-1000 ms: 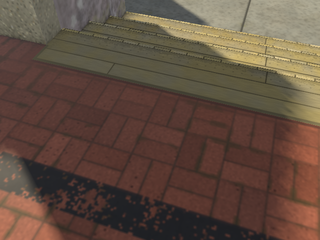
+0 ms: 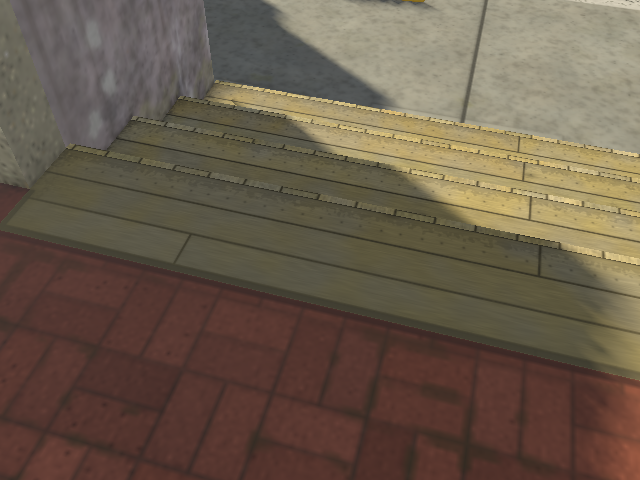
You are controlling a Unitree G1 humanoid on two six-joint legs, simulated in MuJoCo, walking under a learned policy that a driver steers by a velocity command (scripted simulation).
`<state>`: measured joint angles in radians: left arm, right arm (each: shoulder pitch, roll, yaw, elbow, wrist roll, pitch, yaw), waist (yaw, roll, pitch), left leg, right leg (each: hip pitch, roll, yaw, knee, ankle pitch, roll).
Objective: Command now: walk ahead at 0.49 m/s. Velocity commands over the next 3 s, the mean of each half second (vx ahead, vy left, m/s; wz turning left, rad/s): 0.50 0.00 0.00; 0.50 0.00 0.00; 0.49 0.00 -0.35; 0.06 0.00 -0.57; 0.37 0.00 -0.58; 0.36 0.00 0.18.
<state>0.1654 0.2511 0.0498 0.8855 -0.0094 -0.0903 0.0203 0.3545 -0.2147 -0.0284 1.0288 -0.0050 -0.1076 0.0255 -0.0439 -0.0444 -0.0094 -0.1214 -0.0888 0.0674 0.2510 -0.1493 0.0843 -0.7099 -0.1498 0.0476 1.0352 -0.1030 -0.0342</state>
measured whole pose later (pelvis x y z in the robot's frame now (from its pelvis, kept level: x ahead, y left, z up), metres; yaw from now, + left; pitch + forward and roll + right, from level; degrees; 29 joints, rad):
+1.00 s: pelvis +0.56 +0.00 -0.01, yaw +1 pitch +1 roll +0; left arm 0.26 0.26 0.06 0.96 -0.02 -0.09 0.01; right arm 0.21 -0.23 -0.06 0.94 0.00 -0.10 0.04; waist -0.01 -0.04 0.02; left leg -0.30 -0.04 0.06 0.42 -0.15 0.07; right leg -0.49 -0.08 0.03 1.17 -0.32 -0.05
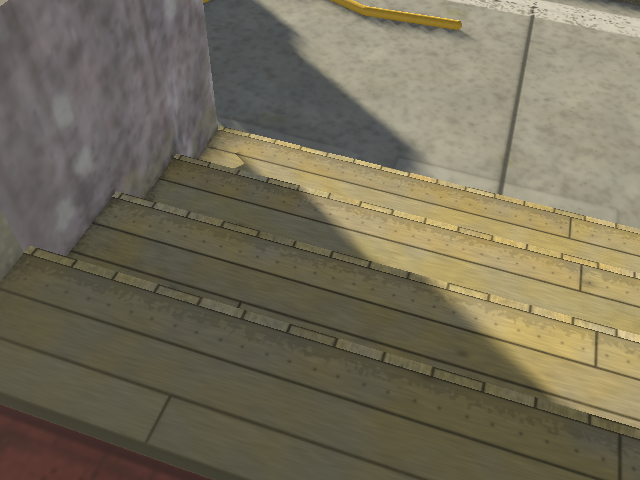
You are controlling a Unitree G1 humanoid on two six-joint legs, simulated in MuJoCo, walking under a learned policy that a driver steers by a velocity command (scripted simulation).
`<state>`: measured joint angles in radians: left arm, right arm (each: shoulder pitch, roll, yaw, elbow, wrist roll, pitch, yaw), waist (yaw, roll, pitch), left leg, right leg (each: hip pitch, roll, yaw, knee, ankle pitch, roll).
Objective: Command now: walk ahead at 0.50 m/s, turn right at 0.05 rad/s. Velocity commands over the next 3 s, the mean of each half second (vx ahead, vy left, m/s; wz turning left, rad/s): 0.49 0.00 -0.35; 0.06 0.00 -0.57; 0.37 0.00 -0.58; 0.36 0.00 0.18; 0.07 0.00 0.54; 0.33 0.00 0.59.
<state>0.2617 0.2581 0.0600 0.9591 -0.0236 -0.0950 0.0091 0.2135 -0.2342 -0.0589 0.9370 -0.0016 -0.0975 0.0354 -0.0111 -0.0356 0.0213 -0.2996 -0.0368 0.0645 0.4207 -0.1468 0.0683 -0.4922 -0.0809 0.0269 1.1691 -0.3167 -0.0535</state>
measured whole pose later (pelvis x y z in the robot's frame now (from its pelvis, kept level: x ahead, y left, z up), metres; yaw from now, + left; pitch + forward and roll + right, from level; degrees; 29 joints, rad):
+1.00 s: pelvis +0.43 -0.06 -0.01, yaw -31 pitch +2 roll -1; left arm 0.23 0.29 0.07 0.77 0.04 -0.08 -0.05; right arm 0.24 -0.29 -0.02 0.81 -0.04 -0.04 -0.05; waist 0.01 0.00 0.01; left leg -0.33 0.00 -0.01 0.54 -0.27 0.01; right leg -0.34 0.16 0.26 0.54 -0.27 -0.04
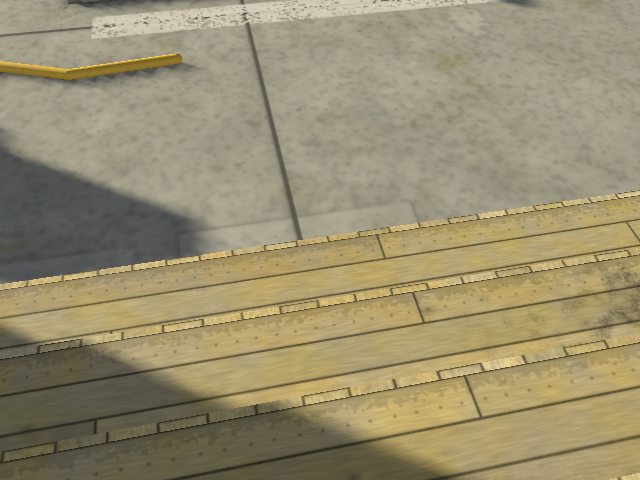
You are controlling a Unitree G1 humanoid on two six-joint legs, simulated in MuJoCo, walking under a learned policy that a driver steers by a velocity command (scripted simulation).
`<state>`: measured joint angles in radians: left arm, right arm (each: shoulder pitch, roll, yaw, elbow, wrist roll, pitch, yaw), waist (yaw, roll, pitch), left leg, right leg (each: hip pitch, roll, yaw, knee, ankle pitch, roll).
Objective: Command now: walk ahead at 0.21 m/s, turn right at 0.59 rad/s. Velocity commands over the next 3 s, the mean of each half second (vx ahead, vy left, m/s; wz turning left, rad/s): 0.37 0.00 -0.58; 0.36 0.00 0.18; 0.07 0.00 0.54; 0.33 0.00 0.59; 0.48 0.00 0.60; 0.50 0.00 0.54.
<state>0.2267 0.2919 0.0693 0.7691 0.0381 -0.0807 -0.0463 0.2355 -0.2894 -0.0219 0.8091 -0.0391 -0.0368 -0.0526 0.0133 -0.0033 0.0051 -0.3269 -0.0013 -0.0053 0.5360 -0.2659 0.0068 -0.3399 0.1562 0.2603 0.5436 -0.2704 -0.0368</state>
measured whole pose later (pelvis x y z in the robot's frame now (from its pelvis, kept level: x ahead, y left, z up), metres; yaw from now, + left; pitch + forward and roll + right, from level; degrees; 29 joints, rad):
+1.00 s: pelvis +0.36 -0.11 -0.03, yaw -8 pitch +1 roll -5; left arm 0.47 0.12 0.00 0.98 0.09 -0.13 0.04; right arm 0.15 -0.20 -0.01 0.85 -0.09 -0.08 0.08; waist 0.08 0.07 -0.01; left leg -0.64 0.12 -0.04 0.65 0.36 0.03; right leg -0.18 0.06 -0.22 0.65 -0.49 -0.05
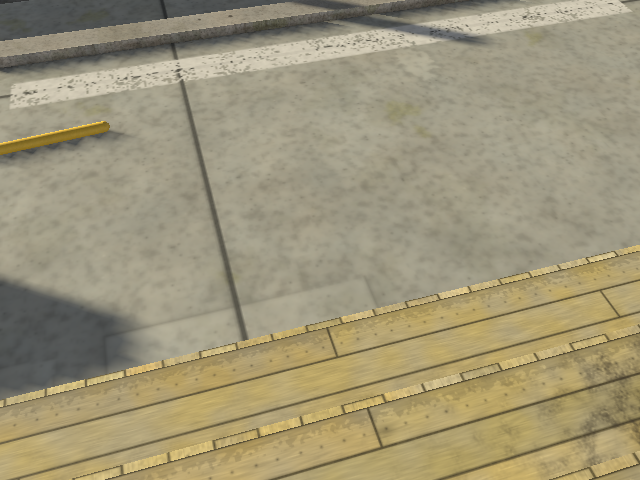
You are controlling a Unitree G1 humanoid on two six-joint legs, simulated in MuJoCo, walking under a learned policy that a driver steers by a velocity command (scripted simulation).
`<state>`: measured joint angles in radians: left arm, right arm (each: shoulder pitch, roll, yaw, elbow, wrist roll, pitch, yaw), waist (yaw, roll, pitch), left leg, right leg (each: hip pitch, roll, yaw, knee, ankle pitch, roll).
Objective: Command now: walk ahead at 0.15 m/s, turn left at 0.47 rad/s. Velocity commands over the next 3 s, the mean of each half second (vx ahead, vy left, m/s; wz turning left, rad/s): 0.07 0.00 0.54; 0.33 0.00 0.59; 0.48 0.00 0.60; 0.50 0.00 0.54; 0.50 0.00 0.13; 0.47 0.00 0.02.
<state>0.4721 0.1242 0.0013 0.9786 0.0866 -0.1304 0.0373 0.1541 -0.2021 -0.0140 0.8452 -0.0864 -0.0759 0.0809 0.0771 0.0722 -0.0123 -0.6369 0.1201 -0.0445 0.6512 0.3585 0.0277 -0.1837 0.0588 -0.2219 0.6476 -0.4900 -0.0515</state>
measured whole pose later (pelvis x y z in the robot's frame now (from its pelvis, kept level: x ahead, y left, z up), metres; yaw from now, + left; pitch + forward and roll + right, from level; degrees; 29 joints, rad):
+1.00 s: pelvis +0.29 +0.01 -0.13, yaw +35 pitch +3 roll +0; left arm 0.55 0.16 -0.03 1.04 0.12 -0.14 0.00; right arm 0.25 -0.20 -0.01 0.80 -0.06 -0.06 0.11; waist 0.07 0.02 -0.07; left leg -0.82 0.06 -0.08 1.14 0.08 0.04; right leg -0.04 0.00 -0.25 0.40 -0.42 -0.05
